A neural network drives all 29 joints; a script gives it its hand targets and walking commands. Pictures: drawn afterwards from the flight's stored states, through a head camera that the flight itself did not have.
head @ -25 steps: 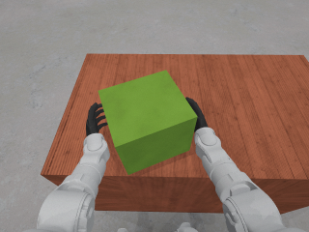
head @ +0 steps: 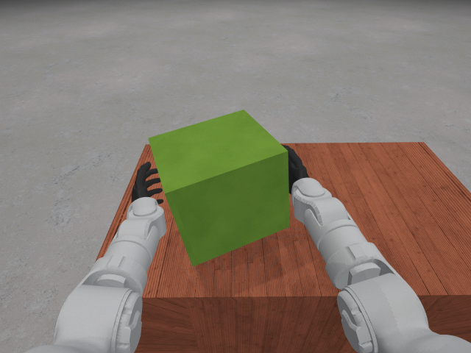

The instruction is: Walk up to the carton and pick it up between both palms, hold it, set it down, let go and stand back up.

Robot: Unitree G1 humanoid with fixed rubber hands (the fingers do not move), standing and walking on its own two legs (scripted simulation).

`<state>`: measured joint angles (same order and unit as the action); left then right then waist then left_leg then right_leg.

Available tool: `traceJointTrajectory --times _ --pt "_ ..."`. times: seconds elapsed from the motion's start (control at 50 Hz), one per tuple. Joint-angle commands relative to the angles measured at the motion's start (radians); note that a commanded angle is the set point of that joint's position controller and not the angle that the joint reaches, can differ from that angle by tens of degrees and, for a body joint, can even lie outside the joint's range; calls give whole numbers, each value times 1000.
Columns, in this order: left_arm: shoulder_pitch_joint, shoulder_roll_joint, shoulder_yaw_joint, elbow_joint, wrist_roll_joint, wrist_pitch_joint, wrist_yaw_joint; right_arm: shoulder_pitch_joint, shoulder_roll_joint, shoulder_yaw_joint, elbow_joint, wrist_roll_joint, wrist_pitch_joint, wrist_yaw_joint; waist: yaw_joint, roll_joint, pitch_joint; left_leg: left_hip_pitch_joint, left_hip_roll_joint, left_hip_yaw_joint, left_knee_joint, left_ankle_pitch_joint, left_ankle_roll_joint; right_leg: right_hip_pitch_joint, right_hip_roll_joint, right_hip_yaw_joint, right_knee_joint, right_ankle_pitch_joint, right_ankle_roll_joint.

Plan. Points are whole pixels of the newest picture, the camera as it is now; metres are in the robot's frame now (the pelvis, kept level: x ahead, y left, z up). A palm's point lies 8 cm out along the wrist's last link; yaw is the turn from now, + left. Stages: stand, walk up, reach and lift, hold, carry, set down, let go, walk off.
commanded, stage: reach and lift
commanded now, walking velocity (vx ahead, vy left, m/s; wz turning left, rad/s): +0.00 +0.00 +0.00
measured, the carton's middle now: (219, 183) +0.39 +0.04 +0.13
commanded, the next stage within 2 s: hold in 1.44 s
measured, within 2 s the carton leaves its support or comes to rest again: neither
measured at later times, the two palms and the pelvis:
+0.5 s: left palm (124, 175) +0.38 +0.20 +0.16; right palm (289, 136) +0.40 -0.08 +0.22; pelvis +0.00 +0.03 +0.03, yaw +0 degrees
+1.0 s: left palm (126, 180) +0.35 +0.19 +0.17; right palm (301, 149) +0.38 -0.10 +0.21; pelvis -0.02 +0.02 +0.03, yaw +1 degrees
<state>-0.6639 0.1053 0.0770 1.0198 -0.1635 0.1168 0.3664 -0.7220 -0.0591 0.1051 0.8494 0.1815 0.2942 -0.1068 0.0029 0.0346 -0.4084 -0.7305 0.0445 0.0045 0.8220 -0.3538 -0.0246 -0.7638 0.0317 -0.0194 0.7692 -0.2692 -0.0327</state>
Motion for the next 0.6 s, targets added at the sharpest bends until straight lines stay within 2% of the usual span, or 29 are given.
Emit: traceJointTrajectory --times 0.0,0.02,0.04,0.06,0.08,0.12,0.14,0.16,0.18,0.2,0.22,0.24,0.26,0.28,0.3,0.32,0.34,0.36,0.38,0.4,0.42,0.44,0.46,0.48,0.5,0.52,0.54,0.56,0.58 --pt "-1187 -913 -429 -566 -85 -8 -273 -927 897 193 -412 55 20 64 -93 92 -319 235 -115 -117 -320 219 -38 705 31 98 -263 246 23" --pt "-1215 -921 -412 -519 -75 3 -277 -947 866 139 -321 39 27 68 -110 106 -257 253 -115 -115 -338 193 -40 665 28 93 -277 221 21" --pt "-1283 -949 -423 -615 -78 -5 -274 -926 889 121 -300 39 21 74 -118 136 -307 293 -113 -113 -342 216 -50 659 33 88 -275 231 12" --pt "-1308 -927 -412 -592 -77 7 -279 -949 890 116 -281 45 29 79 -104 141 -261 279 -114 -106 -353 202 -52 653 32 84 -272 208 17" --pt "-1322 -925 -375 -576 -56 17 -280 -903 871 47 -181 9 47 81 -131 154 -199 281 -109 -104 -379 167 -58 638 28 80 -293 178 15" --pt "-1371 -921 -319 -605 -26 24 -283 -865 876 0 -85 -15 55 90 -141 145 -190 315 -102 -101 -398 191 -61 655 32 68 -298 208 12" --pt "-1403 -925 -311 -558 -30 26 -286 -880 870 -30 -33 -35 54 97 -151 157 -182 332 -94 -109 -419 160 -65 619 27 59 -310 153 13" --pt "-1445 -892 -262 -568 -3 23 -290 -851 868 -80 31 -62 55 102 -154 146 -162 330 -92 -94 -435 134 -64 625 24 57 -325 139 13" --pt "-1500 -893 -273 -647 -9 13 -295 -811 873 -93 98 -68 54 111 -186 155 -194 377 -88 -97 -436 172 -66 627 17 53 -318 174 15" --pt "-1509 -894 -244 -689 18 21 -293 -788 867 -100 136 -66 51 123 -170 179 -217 417 -77 -104 -434 223 -76 631 26 39 -316 214 10" --pt "-1570 -885 -234 -697 28 15 -292 -773 871 -124 204 -81 45 131 -177 206 -243 427 -80 -94 -431 212 -82 617 23 37 -319 188 7" --pt "-1501 -901 -258 -748 13 17 -290 -769 875 -101 120 -61 29 133 -169 189 -338 479 -78 -91 -408 338 -90 683 31 35 -305 337 7" --pt "-1536 -907 -264 -759 17 14 -283 -792 866 -93 155 -67 20 145 -156 216 -367 518 -64 -104 -400 388 -101 654 29 27 -310 317 7" --pt "-1458 -907 -266 -775 22 25 -281 -756 857 -81 103 -55 13 143 -160 198 -425 566 -60 -109 -376 475 -112 706 32 25 -304 401 13" --pt "-1445 -924 -297 -829 4 19 -279 -776 888 -27 41 -38 -2 142 -150 188 -502 576 -69 -105 -346 584 -113 745 41 22 -295 518 17" --pt "-1386 -919 -274 -722 36 41 -277 -779 821 -85 109 -64 4 149 -169 214 -392 578 -59 -125 -366 551 -133 700 33 15 -321 411 24" --pt "-1354 -934 -280 -761 28 48 -281 -753 835 -58 63 -46 -4 145 -159 206 -419 604 -53 -120 -361 628 -132 728 46 12 -322 488 12" --pt "-1330 -913 -227 -705 58 56 -286 -760 822 -66 71 -59 -3 145 -143 171 -374 561 -59 -109 -369 587 -122 743 45 13 -334 470 19" --pt "-1361 -923 -251 -728 45 49 -284 -796 832 -46 21 -58 -18 145 -146 167 -402 568 -63 -110 -361 592 -124 755 47 6 -320 492 23" --pt "-1300 -925 -232 -669 67 61 -287 -777 809 -63 55 -59 -5 144 -153 153 -332 561 -61 -121 -375 574 -127 746 40 4 -336 455 28" --pt "-1322 -917 -236 -698 61 63 -288 -739 774 -83 94 -64 -1 144 -181 164 -314 589 -56 -124 -375 614 -138 732 52 -11 -336 452 24" --pt "-1314 -915 -229 -710 67 65 -294 -752 773 -72 69 -55 -3 146 -168 159 -338 595 -57 -122 -374 605 -131 744 49 -7 -340 452 20" --pt "-1313 -912 -251 -743 50 65 -293 -763 792 -37 15 -53 -6 143 -170 129 -350 603 -54 -129 -368 637 -129 757 49 -8 -330 483 28" --pt "-1321 -891 -232 -730 63 68 -296 -740 760 -75 73 -63 1 146 -188 142 -286 605 -50 -134 -384 621 -133 740 35 -7 -340 431 31" --pt "-1324 -902 -242 -773 59 64 -295 -757 789 -35 9 -38 -11 141 -172 124 -332 625 -49 -130 -376 654 -129 767 38 -2 -339 478 36" --pt "-1291 -914 -257 -767 52 71 -296 -776 792 -15 -46 -32 -14 136 -167 121 -365 606 -59 -125 -362 667 -130 812 43 1 -331 532 34" --pt "-1267 -899 -230 -684 65 84 -306 -811 747 -42 -26 -46 -10 133 -178 109 -280 581 -64 -128 -388 590 -121 776 40 -4 -353 457 35" --pt "-1326 -901 -235 -733 59 76 -304 -795 775 -35 -3 -37 -7 134 -171 127 -295 582 -69 -118 -393 589 -117 784 42 -2 -352 469 29" --pt "-1303 -900 -236 -725 62 79 -307 -797 768 -28 -24 -32 -5 135 -174 120 -267 557 -74 -112 -402 557 -113 803 40 -3 -352 467 27"
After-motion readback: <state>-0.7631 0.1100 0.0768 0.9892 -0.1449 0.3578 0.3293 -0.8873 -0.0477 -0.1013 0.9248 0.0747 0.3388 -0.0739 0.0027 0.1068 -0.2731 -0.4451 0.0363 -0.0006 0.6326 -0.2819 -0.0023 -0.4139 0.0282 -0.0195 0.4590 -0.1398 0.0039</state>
